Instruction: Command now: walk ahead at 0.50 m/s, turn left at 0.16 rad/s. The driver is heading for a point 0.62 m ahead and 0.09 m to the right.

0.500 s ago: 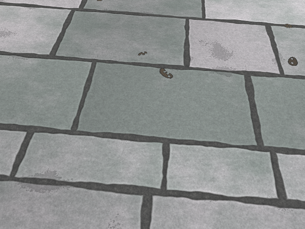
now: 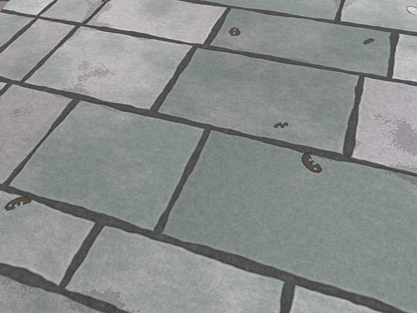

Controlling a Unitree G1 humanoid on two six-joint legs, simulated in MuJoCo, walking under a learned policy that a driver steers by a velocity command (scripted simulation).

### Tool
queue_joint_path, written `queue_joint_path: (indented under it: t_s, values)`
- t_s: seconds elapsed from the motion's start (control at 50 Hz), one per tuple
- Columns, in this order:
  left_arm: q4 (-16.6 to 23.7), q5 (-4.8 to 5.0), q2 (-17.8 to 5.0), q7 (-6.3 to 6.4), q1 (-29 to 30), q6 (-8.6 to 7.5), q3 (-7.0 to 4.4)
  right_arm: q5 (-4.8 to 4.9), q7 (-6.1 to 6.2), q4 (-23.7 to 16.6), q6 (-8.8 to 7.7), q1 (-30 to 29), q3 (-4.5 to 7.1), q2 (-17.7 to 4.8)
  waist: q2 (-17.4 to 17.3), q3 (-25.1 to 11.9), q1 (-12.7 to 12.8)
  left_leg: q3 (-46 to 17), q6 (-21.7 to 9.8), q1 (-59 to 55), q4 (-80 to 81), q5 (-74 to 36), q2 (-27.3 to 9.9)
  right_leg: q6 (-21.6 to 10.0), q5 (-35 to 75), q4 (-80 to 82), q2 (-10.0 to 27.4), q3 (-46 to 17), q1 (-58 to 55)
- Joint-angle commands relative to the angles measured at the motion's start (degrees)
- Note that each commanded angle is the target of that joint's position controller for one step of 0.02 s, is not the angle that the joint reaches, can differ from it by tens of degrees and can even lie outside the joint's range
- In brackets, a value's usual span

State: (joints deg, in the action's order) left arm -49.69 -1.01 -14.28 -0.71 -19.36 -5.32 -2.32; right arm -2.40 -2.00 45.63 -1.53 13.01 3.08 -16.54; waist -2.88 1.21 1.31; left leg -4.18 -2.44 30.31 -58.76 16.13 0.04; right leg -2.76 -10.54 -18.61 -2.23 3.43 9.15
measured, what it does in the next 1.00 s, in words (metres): walks ahead, turning right: left foot, then right foot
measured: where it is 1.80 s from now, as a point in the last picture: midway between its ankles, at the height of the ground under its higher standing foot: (228, 283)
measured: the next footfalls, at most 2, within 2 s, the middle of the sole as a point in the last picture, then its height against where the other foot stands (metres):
left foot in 0.26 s outside the picture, level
right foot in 0.80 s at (253, 294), level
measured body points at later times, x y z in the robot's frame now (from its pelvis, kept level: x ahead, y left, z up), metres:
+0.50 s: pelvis +0.25 +0.06 +0.00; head +0.27 +0.07 +0.45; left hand +0.33 +0.31 -0.14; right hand +0.29 -0.21 -0.12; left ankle +0.24 +0.12 -0.75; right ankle +0.29 -0.10 -0.67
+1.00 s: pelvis +0.50 -0.01 -0.01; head +0.53 -0.03 +0.44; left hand +0.65 +0.22 -0.14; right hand +0.51 -0.27 -0.15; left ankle +0.51 +0.14 -0.66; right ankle +0.51 -0.05 -0.75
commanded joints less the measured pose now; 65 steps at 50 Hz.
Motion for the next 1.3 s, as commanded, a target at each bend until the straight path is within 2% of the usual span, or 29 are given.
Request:
queue_joint_path:
  t_s: [0.02,0.06,0.08,0.18,0.22,0.24,0.26,0.28,0.3,0.32,0.34,0.38,0.5,0.6,0.7,0.76,0.8,0.82,0.84,0.86,0.9,0.92,0.96,1.0,1.08,1.22,1.26,1.28,1.3]
  values:
    - [1.7,0.44,-6.4,-0.09,-0.6,-0.97,-1.3,-0.18,-0.66,-4.0,-0.28,-2.2,-0.23,-1.8,8.0,0.8,-1.2,2.2,1.3,6.0,6.2,-5.6,-3.1,-8.4,12.7,10.9,14.0,-10.8,-3.0]
    - [0.6,0.67,-5.7,-0.24,-2.4,-0.73,-1.09,-0.03,-0.99,-5.2,-0.56,-7.1,-1.02,-0.7,7.5,1.8,0.1,5.1,1.7,4.3,13.0,-9.7,-3.3,-7.3,16.2,11.1,11.7,-7.4,-2.5]
    - [0.3,0.59,-7.1,-0.3,-2.9,-0.66,-1.4,0.26,-1.07,-6.0,-0.72,-8.8,-1.56,0.3,9.1,1.4,0.4,5.8,1.6,2.4,17.0,-10.8,-3.5,-7.3,16.1,10.8,12.4,-7.1,-2.3]
    - [-2.0,0.25,-8.8,-0.06,-6.3,0.07,-1.82,0.6,-0.35,-7.2,-1.11,-13.0,-1.47,-1.6,8.2,2.1,1.1,7.7,-0.6,-2.3,25.0,-8.7,-2.0,-6.5,21.7,7.3,15.4,-7.4,-7.1]
    - [-2.6,0.33,-9.4,0.2,-5.8,0.59,-1.91,0.17,0.21,-5.9,-1.53,-8.6,-0.98,-2.3,7.8,0.3,-1.4,8.7,-2.4,-9.4,29.0,-6.3,0.2,-5.4,31.4,0.6,15.3,-6.2,-8.5]
    - [-2.9,0.55,-8.9,0.26,-5.8,0.9,-1.69,-0.35,0.67,-3.3,-2.05,-1.6,-0.36,-3.2,5.6,-3.3,-4.5,9.1,-3.7,-18.8,32.8,-7.4,1.6,-4.3,35.5,-8.5,13.0,-3.8,-7.1]
    - [-1.9,0.67,-7.3,0.33,-5.3,0.88,-1.06,-1.31,1.34,-0.6,-2.62,8.1,0.74,-6.3,2.4,-9.5,-8.3,2.5,-6.1,-32.4,33.4,-4.7,-4.3,-2.9,27.0,-21.1,10.4,-1.6,0.6]
    - [0.9,1.97,-1.2,0.0,-9.0,0.75,0.5,-2.15,2.03,-0.2,-2.58,14.2,2.43,-13.0,-10.5,-17.0,-8.1,-22.5,-12.4,-49.4,37.2,1.4,-21.8,-0.1,-2.5,-42.3,2.3,2.6,20.1]
    - [0.0,0.39,-6.6,0.5,-7.9,1.18,-1.07,0.65,1.95,0.4,-1.77,13.9,2.62,-12.0,-8.1,-16.9,-8.2,-33.7,-14.5,-46.4,43.2,2.0,-24.3,-0.7,-19.3,-50.1,0.0,-3.3,27.1]
    - [0.7,-0.09,-7.4,0.41,-4.1,1.43,-1.57,1.43,1.81,0.0,-1.59,8.4,1.74,-9.0,-3.6,-7.8,-5.5,-24.7,-13.0,-39.3,43.5,3.1,-21.2,-1.4,-15.3,-51.7,3.7,-5.6,29.8]
    - [0.8,0.3,-5.9,-0.04,-2.3,1.3,-1.16,1.31,1.54,-0.5,-1.96,4.4,0.8,-5.3,-1.4,-3.4,-4.0,-17.9,-11.4,-31.9,45.6,0.1,-18.7,-1.5,-11.1,-49.1,5.5,-6.1,28.3]
    - [-0.5,-0.2,-4.2,-0.51,-3.5,2.54,-1.02,1.38,1.7,0.0,-2.86,1.6,-0.12,-2.2,-2.2,0.5,-0.9,-8.0,-7.2,-23.3,49.6,-4.8,-14.2,-0.8,-7.3,-44.3,7.3,-6.2,23.0]
    - [0.7,-0.47,-2.9,-1.72,3.1,4.24,-1.33,1.5,2.01,3.4,-4.85,6.6,0.28,-2.8,-0.4,3.1,-0.8,3.3,-6.5,-24.4,52.8,-18.9,-13.0,0.7,3.3,-41.1,7.4,-6.6,29.3]
    - [3.9,-0.58,-1.3,-2.34,12.8,3.91,-0.48,1.61,2.53,5.4,-4.85,9.2,-0.06,-2.3,0.0,4.3,-2.6,10.9,-4.8,-27.4,52.1,-25.9,-11.1,0.9,11.9,-27.6,6.0,-2.0,29.7]
    - [7.3,-0.89,-1.1,-2.89,18.9,3.79,0.2,1.24,3.56,8.0,-4.08,13.1,0.16,-3.8,-0.6,4.9,-3.8,14.6,-4.1,-35.7,47.2,-39.2,-14.0,-2.5,8.0,-17.8,4.1,3.3,27.1]
    - [6.2,-1.09,-2.8,-2.22,13.0,3.9,-0.66,0.93,4.21,8.2,-3.14,11.7,0.68,-6.2,-3.0,0.2,-0.5,17.1,-3.5,-39.1,34.2,-63.7,-14.8,-6.4,-1.1,-16.6,-1.2,6.5,18.2]
    - [2.2,-2.03,-5.5,-1.44,-0.6,3.03,-2.35,1.23,4.12,7.8,-2.22,10.8,0.87,-7.0,-1.1,-7.0,5.7,18.0,-2.6,-32.1,12.3,-57.0,-13.7,-10.0,0.3,-9.3,-3.2,3.7,0.2]
    - [1.0,-2.65,-10.8,-0.45,-7.2,2.75,-3.97,1.65,3.82,5.8,-2.54,11.3,0.14,-4.3,5.6,-13.0,7.6,18.3,-0.9,-18.5,-6.3,-29.6,-10.5,-13.5,5.8,-8.9,9.8,-11.5,-14.5]
    - [2.3,-1.37,-15.5,-0.05,-3.6,3.15,-5.05,3.34,2.87,2.7,-2.76,14.3,-0.53,-0.2,17.6,-19.0,2.9,12.5,2.1,3.2,-26.6,17.6,3.1,-24.6,26.8,-3.8,26.3,-42.2,-28.3]
    - [2.1,0.79,-13.0,0.41,-3.3,3.61,-4.69,2.17,3.13,3.0,-2.72,8.3,0.16,-4.1,3.4,-16.1,4.3,3.0,1.7,6.2,-26.1,11.2,-1.4,-22.1,37.1,-3.6,23.8,-32.7,-24.5]
    - [1.8,0.83,-6.9,0.8,3.4,3.35,-2.81,2.76,3.12,3.0,-3.21,6.9,-0.41,-2.1,1.0,-5.2,-0.1,3.0,1.6,4.0,-16.9,6.4,-4.6,-16.9,42.8,-0.8,19.3,-19.6,-10.7]
    - [1.8,1.18,-5.3,0.91,4.9,3.04,-2.23,1.57,3.22,3.4,-2.3,6.2,-0.08,-2.5,0.4,-2.0,-1.2,3.0,1.8,0.9,-13.1,5.5,-5.3,-14.2,44.0,0.6,16.8,-15.5,-5.2]
    - [1.2,1.08,-4.5,0.8,5.6,2.32,-1.55,0.39,2.97,4.4,0.0,9.3,-0.18,-1.1,2.0,-2.3,-3.4,3.6,2.7,-5.5,-8.4,4.1,-4.8,-12.4,47.5,2.2,14.1,-11.2,0.3]
    - [0.5,0.41,-6.1,0.82,5.6,1.67,-1.57,0.77,2.54,4.8,0.82,10.1,-0.34,0.1,3.9,-3.2,-4.4,4.6,3.3,-6.1,-4.3,1.8,-3.7,-12.3,52.3,2.4,12.7,-8.0,0.9]
    - [-0.9,0.27,-5.7,0.94,4.5,2.05,-0.84,1.01,2.6,4.4,1.14,5.4,-0.43,0.2,7.0,-3.8,-2.9,5.9,3.6,-5.9,7.6,-4.6,-3.2,-8.6,50.1,1.6,9.8,-4.4,-1.2]
    - [-3.9,-0.34,-4.8,1.84,2.9,3.11,0.14,1.46,4.12,5.3,1.36,1.3,-0.69,0.1,7.9,-2.2,-0.6,5.5,1.7,-11.1,21.8,-2.7,-2.0,-8.9,41.5,-1.4,12.8,-8.1,-3.8]
    - [-4.4,0.19,-4.3,2.26,4.5,3.39,0.52,1.34,4.54,6.7,0.91,3.5,-0.95,0.9,6.6,-1.1,-2.3,5.4,0.5,-17.0,31.9,-6.0,-1.9,-7.6,35.0,-3.9,12.7,-9.6,-2.3]
    - [-4.6,0.42,-3.8,2.43,4.4,3.33,0.78,1.0,4.76,7.6,0.28,5.4,-0.99,0.1,4.1,-1.6,-3.2,2.4,0.0,-23.5,38.5,-17.7,-4.5,-5.1,27.7,-5.3,11.3,-9.9,0.4]
    - [-4.6,0.15,-2.8,2.51,1.1,3.14,1.04,0.62,5.01,8.3,-0.34,7.3,-0.33,-3.8,-0.8,-4.0,-1.0,-3.9,-1.3,-30.0,37.2,-34.8,-11.3,-3.1,14.2,-7.6,7.9,-8.6,3.1]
